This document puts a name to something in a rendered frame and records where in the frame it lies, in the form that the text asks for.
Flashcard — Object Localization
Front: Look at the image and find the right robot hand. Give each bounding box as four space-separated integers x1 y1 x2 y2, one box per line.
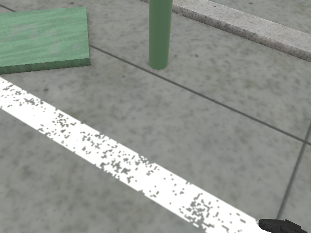
259 218 307 233

